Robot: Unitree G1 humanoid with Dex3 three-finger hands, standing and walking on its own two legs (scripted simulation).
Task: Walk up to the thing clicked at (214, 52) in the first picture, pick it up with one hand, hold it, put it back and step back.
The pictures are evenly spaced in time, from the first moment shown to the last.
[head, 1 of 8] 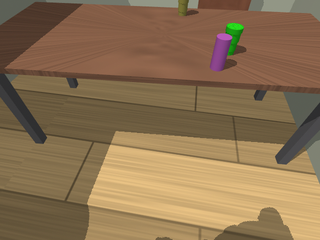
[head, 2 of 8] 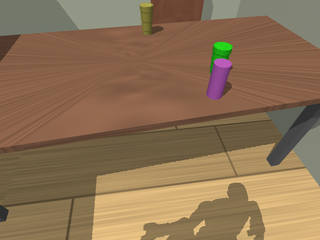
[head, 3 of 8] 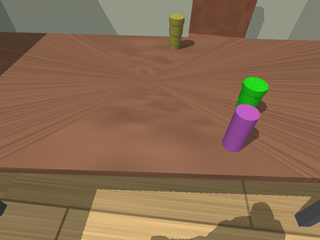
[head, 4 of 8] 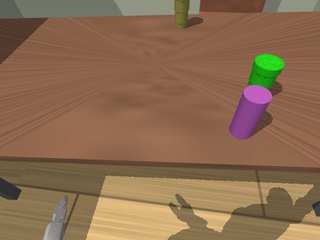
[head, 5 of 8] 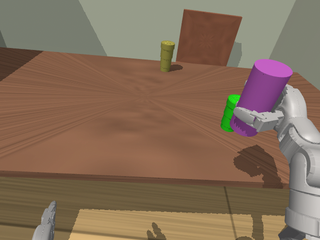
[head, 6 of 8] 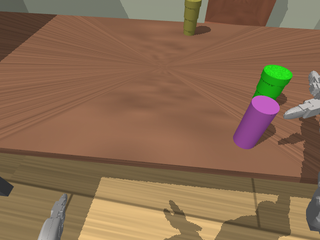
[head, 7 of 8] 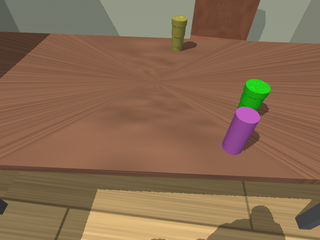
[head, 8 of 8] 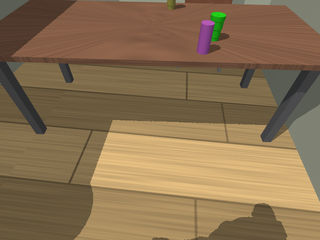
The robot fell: no
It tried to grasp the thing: yes
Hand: right
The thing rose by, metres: 0.24
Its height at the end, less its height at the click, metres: +0.00
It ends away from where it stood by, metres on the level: 0.01
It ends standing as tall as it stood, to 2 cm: yes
